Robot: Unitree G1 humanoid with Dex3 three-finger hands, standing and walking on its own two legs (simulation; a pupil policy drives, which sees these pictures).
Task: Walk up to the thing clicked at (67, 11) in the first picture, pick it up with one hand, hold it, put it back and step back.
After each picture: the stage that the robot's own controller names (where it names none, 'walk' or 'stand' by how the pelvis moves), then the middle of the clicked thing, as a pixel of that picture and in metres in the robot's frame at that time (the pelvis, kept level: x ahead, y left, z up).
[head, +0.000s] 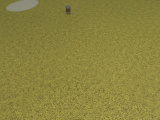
stand; (68, 9) +2.06 +0.26 -0.72
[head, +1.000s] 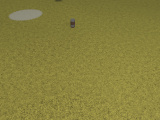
walk; (72, 23) +1.95 +0.19 -0.70
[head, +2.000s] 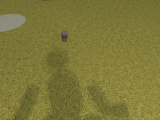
walk; (64, 36) +1.34 +0.19 -0.70
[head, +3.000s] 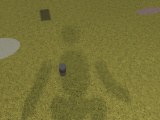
walk; (62, 70) +0.90 +0.20 -0.71
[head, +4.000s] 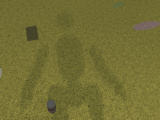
walk; (51, 106) +0.56 +0.23 -0.71
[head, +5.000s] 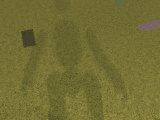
stand; out of the picture +0.36 +0.20 -0.71
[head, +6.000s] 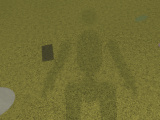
stand; out of the picture +0.32 +0.20 -0.72
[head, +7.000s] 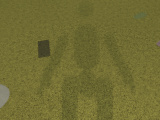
stand; out of the picture +0.29 +0.20 -0.72
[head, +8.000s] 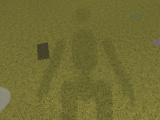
stand; out of the picture +0.33 +0.20 -0.73
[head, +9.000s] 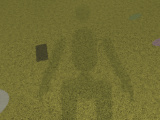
stand; out of the picture +0.31 +0.21 -0.73
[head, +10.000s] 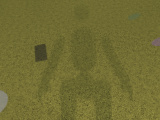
stand; out of the picture +0.30 +0.21 -0.73
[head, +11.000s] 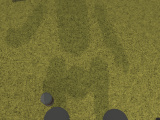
go down; (47, 99) +0.35 +0.21 -0.53
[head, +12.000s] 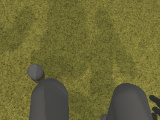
go down; (36, 74) +0.38 +0.24 -0.32
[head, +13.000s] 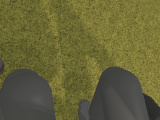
close in; out of the picture +0.36 +0.27 -0.24
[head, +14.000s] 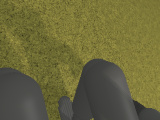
close; out of the picture +0.36 +0.29 -0.21
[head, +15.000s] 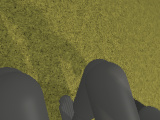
lift; out of the picture +0.35 +0.29 -0.22
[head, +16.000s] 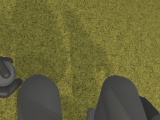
lift; (3, 76) +0.31 +0.27 -0.09
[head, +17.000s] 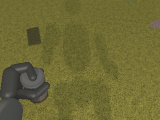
hold; (35, 86) +0.32 +0.17 +0.04
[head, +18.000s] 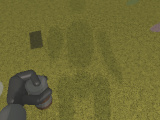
hold; (40, 93) +0.31 +0.17 +0.00
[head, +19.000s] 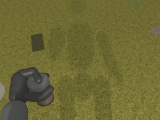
hold; (41, 90) +0.32 +0.17 +0.00
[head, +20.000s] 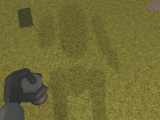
crouch; (35, 90) +0.33 +0.18 -0.06
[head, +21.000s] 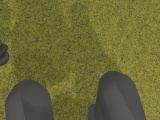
lower; out of the picture +0.43 +0.27 -0.12
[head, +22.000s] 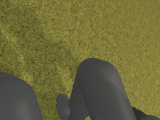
lower; out of the picture +0.38 +0.30 -0.22
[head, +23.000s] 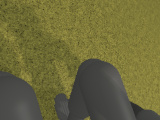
lower; out of the picture +0.38 +0.30 -0.22
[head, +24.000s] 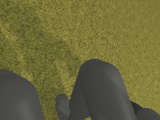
lower; out of the picture +0.37 +0.30 -0.22
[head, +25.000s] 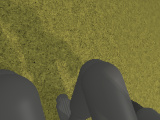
lower; out of the picture +0.37 +0.30 -0.22
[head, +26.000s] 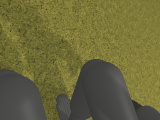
open; out of the picture +0.36 +0.28 -0.22
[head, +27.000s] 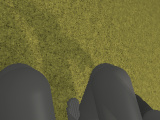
stand; out of the picture +0.36 +0.27 -0.23
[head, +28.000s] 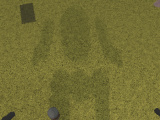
stand; (54, 114) +0.34 +0.19 -0.58
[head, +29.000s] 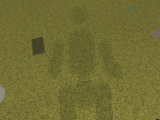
stand; out of the picture +0.33 +0.20 -0.66
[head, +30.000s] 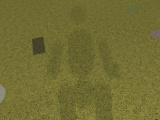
stand; out of the picture +0.33 +0.19 -0.67
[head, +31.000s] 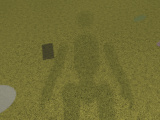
stand; out of the picture +0.35 +0.17 -0.72
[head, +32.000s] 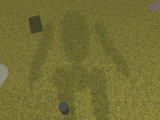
walk; (64, 108) +0.42 +0.19 -0.69
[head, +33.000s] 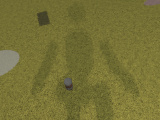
walk; (68, 84) +0.67 +0.20 -0.70
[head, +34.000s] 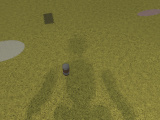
stand; (66, 69) +0.96 +0.20 -0.71
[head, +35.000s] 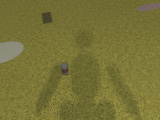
stand; (64, 69) +0.95 +0.22 -0.72
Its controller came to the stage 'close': yes
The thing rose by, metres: 0.71
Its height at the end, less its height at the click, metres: +0.00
